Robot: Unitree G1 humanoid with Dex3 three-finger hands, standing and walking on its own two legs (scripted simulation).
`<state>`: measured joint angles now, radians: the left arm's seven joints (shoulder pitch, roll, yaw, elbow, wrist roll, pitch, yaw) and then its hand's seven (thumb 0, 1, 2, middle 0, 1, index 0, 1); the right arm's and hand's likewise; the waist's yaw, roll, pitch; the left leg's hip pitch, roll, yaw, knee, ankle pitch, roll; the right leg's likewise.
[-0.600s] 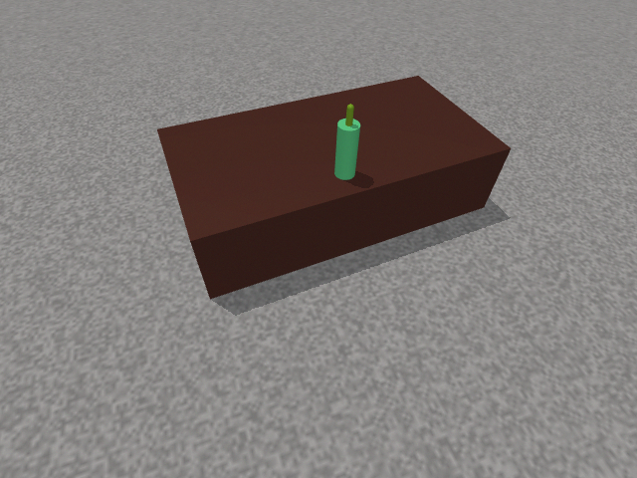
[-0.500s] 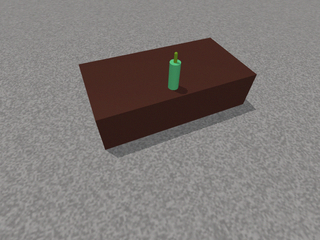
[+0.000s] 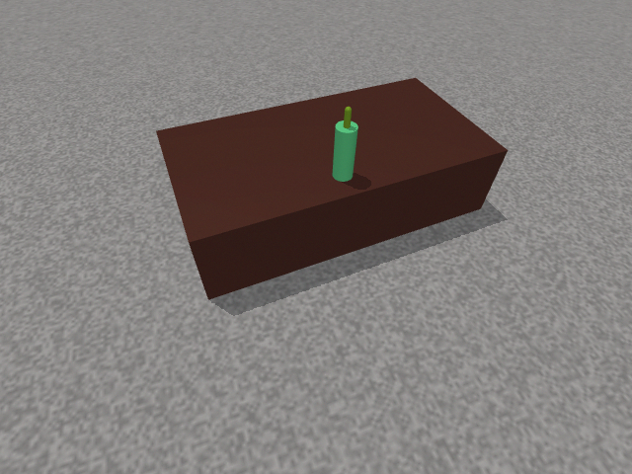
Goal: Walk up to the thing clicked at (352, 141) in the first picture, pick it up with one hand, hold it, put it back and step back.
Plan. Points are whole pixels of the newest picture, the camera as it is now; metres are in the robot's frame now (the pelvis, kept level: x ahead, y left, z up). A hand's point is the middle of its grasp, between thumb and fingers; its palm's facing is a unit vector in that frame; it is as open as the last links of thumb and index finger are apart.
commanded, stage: stand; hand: right
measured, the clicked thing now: (345, 143) +1.20 -0.12 -0.31
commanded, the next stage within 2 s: walk up in 0.52 s
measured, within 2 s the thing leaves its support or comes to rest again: neither
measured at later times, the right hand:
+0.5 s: hand out of the picture +0.07 -0.25 -0.16, palm faces -0.03 +0.94 -0.33, open 7.4 cm
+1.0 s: hand (475, 443) +0.20 -0.23 -0.13, palm faces -0.18 +0.87 -0.46, open 7.4 cm
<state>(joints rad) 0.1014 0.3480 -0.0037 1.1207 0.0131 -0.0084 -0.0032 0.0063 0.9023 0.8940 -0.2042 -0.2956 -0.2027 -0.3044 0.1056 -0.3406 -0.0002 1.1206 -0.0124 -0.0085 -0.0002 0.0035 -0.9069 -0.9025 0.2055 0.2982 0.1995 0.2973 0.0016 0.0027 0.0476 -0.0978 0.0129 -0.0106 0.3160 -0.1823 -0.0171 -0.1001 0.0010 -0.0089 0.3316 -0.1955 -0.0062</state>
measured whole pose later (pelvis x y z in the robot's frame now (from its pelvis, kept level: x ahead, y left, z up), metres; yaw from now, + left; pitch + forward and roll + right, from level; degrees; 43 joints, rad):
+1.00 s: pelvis +0.11 +0.05 -0.02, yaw +11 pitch -3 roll +1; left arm 0.24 0.46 0.09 0.92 0.04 0.02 -0.08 0.01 0.91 0.89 -0.20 -0.30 -0.20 -0.30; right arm 0.35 -0.39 -0.08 0.88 -0.02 -0.09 0.03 0.00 -0.91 -0.90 0.21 0.30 0.20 0.30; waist 0.00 -0.10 0.08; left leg -0.20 -0.01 0.02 0.53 -0.29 0.02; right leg -0.45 -0.09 0.02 1.05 -0.38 -0.02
